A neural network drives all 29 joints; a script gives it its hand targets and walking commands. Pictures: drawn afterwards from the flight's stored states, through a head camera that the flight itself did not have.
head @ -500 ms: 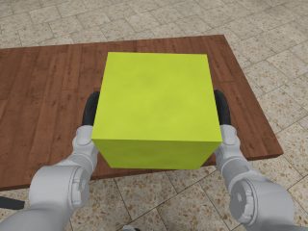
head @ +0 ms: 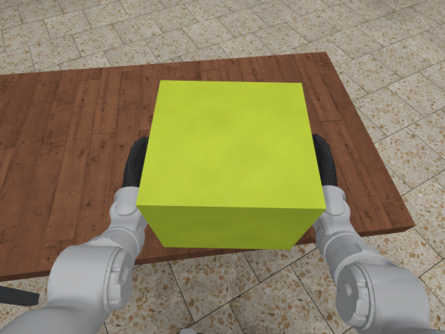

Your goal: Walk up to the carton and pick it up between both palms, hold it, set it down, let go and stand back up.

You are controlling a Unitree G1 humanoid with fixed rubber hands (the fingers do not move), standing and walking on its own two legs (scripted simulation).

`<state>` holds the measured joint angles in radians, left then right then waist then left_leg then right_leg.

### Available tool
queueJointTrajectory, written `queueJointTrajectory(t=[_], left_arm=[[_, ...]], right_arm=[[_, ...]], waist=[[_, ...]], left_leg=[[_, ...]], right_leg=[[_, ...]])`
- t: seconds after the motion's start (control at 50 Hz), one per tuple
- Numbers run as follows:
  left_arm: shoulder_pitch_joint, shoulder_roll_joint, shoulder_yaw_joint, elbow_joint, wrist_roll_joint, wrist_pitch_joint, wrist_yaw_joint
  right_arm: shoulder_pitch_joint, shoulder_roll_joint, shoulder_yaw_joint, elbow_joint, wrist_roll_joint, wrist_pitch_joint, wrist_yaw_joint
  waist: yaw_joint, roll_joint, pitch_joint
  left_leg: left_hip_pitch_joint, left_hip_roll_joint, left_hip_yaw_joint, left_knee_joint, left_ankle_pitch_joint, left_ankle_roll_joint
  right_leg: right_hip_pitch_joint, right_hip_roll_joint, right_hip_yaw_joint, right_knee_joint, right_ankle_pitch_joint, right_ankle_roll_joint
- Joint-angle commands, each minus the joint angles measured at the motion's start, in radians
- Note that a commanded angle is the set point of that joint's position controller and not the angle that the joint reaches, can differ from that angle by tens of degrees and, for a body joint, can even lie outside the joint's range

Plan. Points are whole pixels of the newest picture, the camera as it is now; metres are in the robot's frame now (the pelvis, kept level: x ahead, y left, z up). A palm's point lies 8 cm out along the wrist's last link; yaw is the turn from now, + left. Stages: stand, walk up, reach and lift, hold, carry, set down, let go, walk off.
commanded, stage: reach and lift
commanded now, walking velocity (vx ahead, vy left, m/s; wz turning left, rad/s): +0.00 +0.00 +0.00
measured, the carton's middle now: (228, 169) +0.43 +0.02 -0.01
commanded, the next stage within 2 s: none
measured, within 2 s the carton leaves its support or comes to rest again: leaves its support in 0.68 s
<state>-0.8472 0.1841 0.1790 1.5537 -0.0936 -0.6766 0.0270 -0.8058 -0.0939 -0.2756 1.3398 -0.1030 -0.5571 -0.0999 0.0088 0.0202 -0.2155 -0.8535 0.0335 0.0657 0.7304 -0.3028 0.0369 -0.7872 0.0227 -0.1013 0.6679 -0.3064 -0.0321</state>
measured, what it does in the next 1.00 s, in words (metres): stands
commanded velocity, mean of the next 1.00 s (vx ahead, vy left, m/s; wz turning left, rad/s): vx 0.00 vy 0.00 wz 0.00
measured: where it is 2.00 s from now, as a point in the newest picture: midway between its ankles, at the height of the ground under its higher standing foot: outside the picture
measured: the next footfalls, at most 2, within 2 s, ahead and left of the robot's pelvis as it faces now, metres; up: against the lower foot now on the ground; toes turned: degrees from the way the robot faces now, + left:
none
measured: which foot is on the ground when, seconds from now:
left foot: down 0.00-1.00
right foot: down 0.00-1.00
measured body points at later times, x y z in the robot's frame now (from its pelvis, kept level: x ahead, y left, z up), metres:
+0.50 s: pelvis -0.01 +0.00 +0.00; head +0.09 +0.01 +0.44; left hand +0.39 +0.21 +0.00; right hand +0.41 -0.15 +0.01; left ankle +0.01 +0.09 -0.71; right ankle -0.01 -0.10 -0.71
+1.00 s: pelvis +0.00 +0.00 +0.02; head +0.04 +0.01 +0.47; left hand +0.40 +0.20 +0.07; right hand +0.42 -0.15 +0.09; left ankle +0.01 +0.09 -0.71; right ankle -0.01 -0.10 -0.71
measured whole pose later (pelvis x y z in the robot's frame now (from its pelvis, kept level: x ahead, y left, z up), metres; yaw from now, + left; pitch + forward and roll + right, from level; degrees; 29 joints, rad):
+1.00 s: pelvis +0.00 +0.00 +0.02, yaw +2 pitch +18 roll -2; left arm -0.73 0.18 -0.01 1.32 -0.22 -0.49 0.08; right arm -0.69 -0.11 -0.07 1.10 0.07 -0.36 -0.13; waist -0.01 0.04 -0.25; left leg -0.66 0.01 0.04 0.59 -0.24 0.04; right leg -0.57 0.02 -0.12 0.51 -0.24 -0.03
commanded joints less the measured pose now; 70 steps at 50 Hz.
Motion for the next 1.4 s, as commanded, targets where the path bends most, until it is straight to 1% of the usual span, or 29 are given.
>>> queueJointTrajectory(t=[0.0, 0.1, 0.16, 0.22, 0.26, 0.3, 0.34, 0.36, 0.38, 0.4, 0.44, 0.48, 0.5, 0.6, 0.68, 0.7, 0.76, 0.84, 0.92, 0.98, 1.02, 1.04, 1.08, 1.14, 1.16, 1.22, 1.28, 1.32, 1.38], left_arm=[[-0.533, -0.580, -0.202, -0.163, 0.139, -0.072, -0.130], [-0.532, -0.596, -0.204, -0.184, 0.153, -0.085, -0.131], [-0.536, -0.603, -0.215, -0.188, 0.151, -0.090, -0.129], [-0.573, -0.613, -0.223, -0.202, 0.139, -0.094, -0.132], [-0.575, -0.618, -0.225, -0.214, 0.136, -0.092, -0.134], [-0.602, -0.602, -0.223, -0.208, 0.131, -0.090, -0.135], [-0.617, -0.626, -0.251, -0.244, 0.124, -0.088, -0.129], [-0.624, -0.627, -0.263, -0.243, 0.115, -0.081, -0.126], [-0.632, -0.628, -0.258, -0.255, 0.114, -0.078, -0.124], [-0.636, -0.632, -0.271, -0.255, 0.109, -0.076, -0.125], [-0.635, -0.657, -0.295, -0.267, 0.097, -0.068, -0.121], [-0.655, -0.676, -0.320, -0.300, 0.073, -0.070, -0.114], [-0.673, -0.666, -0.324, -0.314, 0.061, -0.069, -0.111], [-0.727, -0.685, -0.361, -0.364, 0.026, -0.047, -0.106], [-0.719, -0.723, -0.426, -0.438, -0.013, -0.020, -0.096], [-0.714, -0.731, -0.434, -0.476, -0.021, -0.014, -0.091], [-0.710, -0.742, -0.450, -0.532, -0.017, 0.005, -0.091], [-0.718, -0.749, -0.449, -0.557, -0.006, 0.043, -0.095], [-0.646, -0.767, -0.455, -0.630, 0.002, 0.094, -0.096], [-0.604, -0.756, -0.423, -0.648, 0.025, 0.132, -0.108], [-0.593, -0.744, -0.396, -0.643, 0.036, 0.155, -0.116], [-0.574, -0.761, -0.408, -0.659, 0.033, 0.170, -0.118], [-0.600, -0.773, -0.433, -0.716, 0.018, 0.188, -0.114], [-0.613, -0.775, -0.453, -0.785, 0.001, 0.220, -0.103], [-0.604, -0.776, -0.454, -0.794, -0.001, 0.238, -0.102], [-0.590, -0.776, -0.487, -0.890, -0.024, 0.288, -0.094], [-0.561, -0.780, -0.515, -0.987, -0.037, 0.340, -0.091], [-0.532, -0.767, -0.524, -1.050, -0.035, 0.380, -0.088], [-0.500, -0.731, -0.499, -1.100, -0.015, 0.455, -0.094]], right_arm=[[-0.452, 0.731, 0.306, -0.070, -0.146, -0.072, 0.149], [-0.466, 0.729, 0.326, -0.075, -0.149, -0.117, 0.142], [-0.476, 0.723, 0.333, -0.073, -0.148, -0.135, 0.139], [-0.494, 0.727, 0.336, -0.082, -0.167, -0.140, 0.133], [-0.488, 0.730, 0.337, -0.077, -0.161, -0.140, 0.132], [-0.512, 0.734, 0.338, -0.079, -0.168, -0.139, 0.130], [-0.515, 0.723, 0.337, -0.092, -0.162, -0.139, 0.133], [-0.529, 0.716, 0.330, -0.092, -0.158, -0.137, 0.133], [-0.522, 0.728, 0.339, -0.094, -0.151, -0.132, 0.133], [-0.524, 0.715, 0.326, -0.097, -0.161, -0.128, 0.132], [-0.538, 0.710, 0.334, -0.112, -0.160, -0.122, 0.135], [-0.536, 0.724, 0.355, -0.145, -0.157, -0.114, 0.136], [-0.566, 0.728, 0.370, -0.167, -0.147, -0.110, 0.139], [-0.565, 0.754, 0.390, -0.190, -0.108, -0.054, 0.139], [-0.581, 0.778, 0.456, -0.279, -0.054, -0.018, 0.142], [-0.573, 0.778, 0.473, -0.308, -0.036, -0.005, 0.141], [-0.569, 0.797, 0.518, -0.384, -0.005, 0.029, 0.138], [-0.542, 0.794, 0.532, -0.413, 0.017, 0.089, 0.135], [-0.490, 0.803, 0.594, -0.485, 0.069, 0.143, 0.126], [-0.427, 0.789, 0.591, -0.491, 0.086, 0.188, 0.117], [-0.441, 0.788, 0.600, -0.535, 0.098, 0.212, 0.112], [-0.420, 0.792, 0.612, -0.546, 0.109, 0.225, 0.111], [-0.445, 0.790, 0.617, -0.594, 0.127, 0.239, 0.114], [-0.441, 0.798, 0.647, -0.645, 0.153, 0.280, 0.120], [-0.426, 0.790, 0.640, -0.650, 0.153, 0.300, 0.119], [-0.428, 0.799, 0.685, -0.741, 0.203, 0.338, 0.122], [-0.405, 0.788, 0.718, -0.836, 0.230, 0.379, 0.110], [-0.386, 0.794, 0.749, -0.871, 0.245, 0.414, 0.106], [-0.352, 0.771, 0.728, -0.890, 0.258, 0.473, 0.097]], waist=[[0.031, 0.009, -0.636], [0.042, 0.029, -0.653], [0.035, 0.023, -0.657], [0.020, -0.001, -0.683], [0.013, 0.007, -0.672], [0.025, -0.001, -0.688], [0.014, 0.030, -0.722], [0.006, 0.023, -0.714], [0.017, 0.031, -0.721], [0.001, 0.044, -0.718], [-0.007, 0.043, -0.732], [-0.010, 0.030, -0.769], [0.007, 0.031, -0.787], [-0.003, 0.066, -0.775], [-0.009, 0.069, -0.807], [-0.021, 0.069, -0.823], [-0.012, 0.062, -0.808], [-0.030, 0.061, -0.707], [-0.034, 0.041, -0.643], [-0.042, 0.028, -0.537], [-0.030, 0.014, -0.503], [-0.040, 0.016, -0.496], [-0.039, 0.036, -0.519], [-0.039, 0.015, -0.511], [-0.051, 0.021, -0.495], [-0.033, 0.040, -0.518], [-0.049, 0.027, -0.553], [-0.042, 0.008, -0.540], [-0.036, -0.002, -0.471]], left_leg=[[0.357, -0.015, -0.055, 0.005, 0.544, -0.086], [0.358, -0.020, -0.052, 0.000, 0.563, -0.092], [0.373, -0.019, -0.050, 0.000, 0.579, -0.097], [0.355, -0.023, -0.049, -0.015, 0.517, -0.092], [0.344, -0.026, -0.049, -0.020, 0.505, -0.087], [0.338, -0.028, -0.049, -0.025, 0.488, -0.083], [0.382, -0.026, -0.053, -0.029, 0.499, -0.093], [0.401, -0.023, -0.055, -0.023, 0.500, -0.091], [0.415, -0.024, -0.055, -0.022, 0.513, -0.096], [0.423, -0.024, -0.050, -0.033, 0.493, -0.099], [0.454, -0.022, -0.057, -0.031, 0.518, -0.104], [0.478, -0.019, -0.063, -0.032, 0.530, -0.108], [0.476, -0.021, -0.067, -0.032, 0.539, -0.106], [0.463, -0.023, -0.073, -0.039, 0.488, -0.102], [0.513, -0.023, -0.088, -0.026, 0.537, -0.109], [0.524, -0.023, -0.100, -0.027, 0.566, -0.112], [0.537, -0.029, -0.108, -0.051, 0.589, -0.107], [0.558, -0.024, -0.119, -0.100, 0.554, -0.108], [0.640, -0.022, -0.128, -0.135, 0.616, -0.105], [0.624, -0.022, -0.127, -0.190, 0.557, -0.095], [0.602, -0.026, -0.120, -0.228, 0.514, -0.079], [0.611, -0.023, -0.125, -0.241, 0.521, -0.080], [0.657, -0.018, -0.125, -0.243, 0.531, -0.086], [0.687, -0.020, -0.125, -0.261, 0.511, -0.087], [0.685, -0.020, -0.126, -0.274, 0.486, -0.084], [0.702, -0.026, -0.128, -0.276, 0.513, -0.076], [0.728, -0.032, -0.132, -0.283, 0.530, -0.080], [0.722, -0.036, -0.134, -0.288, 0.524, -0.070], [0.692, -0.042, -0.126, -0.319, 0.477, -0.057]], right_leg=[[0.350, -0.010, 0.057, -0.019, 0.498, 0.038], [0.375, -0.012, 0.067, -0.016, 0.548, 0.044], [0.373, -0.007, 0.061, -0.027, 0.565, 0.044], [0.379, -0.004, 0.061, -0.030, 0.528, 0.053], [0.382, -0.007, 0.065, -0.029, 0.534, 0.051], [0.375, -0.007, 0.066, -0.033, 0.510, 0.055], [0.352, 0.000, 0.052, -0.044, 0.477, 0.049], [0.324, 0.007, 0.053, -0.049, 0.455, 0.042], [0.330, 0.005, 0.051, -0.052, 0.456, 0.042], [0.325, 0.009, 0.047, -0.068, 0.431, 0.039], [0.312, 0.019, 0.044, -0.074, 0.433, 0.036], [0.290, 0.027, 0.031, -0.078, 0.425, 0.041], [0.292, 0.027, 0.039, -0.072, 0.428, 0.039], [0.310, 0.020, 0.052, -0.076, 0.377, 0.034], [0.316, 0.031, 0.059, -0.076, 0.398, 0.031], [0.326, 0.033, 0.058, -0.072, 0.428, 0.031], [0.376, 0.027, 0.066, -0.088, 0.462, 0.039], [0.405, 0.015, 0.072, -0.134, 0.413, 0.034], [0.451, 0.016, 0.079, -0.167, 0.482, 0.038], [0.511, -0.002, 0.092, -0.203, 0.458, 0.039], [0.559, -0.015, 0.103, -0.220, 0.453, 0.046], [0.580, -0.019, 0.107, -0.228, 0.464, 0.043], [0.564, -0.014, 0.104, -0.240, 0.444, 0.035], [0.572, -0.010, 0.105, -0.267, 0.400, 0.033], [0.569, -0.013, 0.105, -0.275, 0.364, 0.030], [0.597, -0.021, 0.121, -0.274, 0.405, 0.031], [0.638, -0.019, 0.124, -0.280, 0.455, 0.036], [0.663, -0.022, 0.131, -0.278, 0.471, 0.043], [0.691, -0.026, 0.134, -0.289, 0.453, 0.050]])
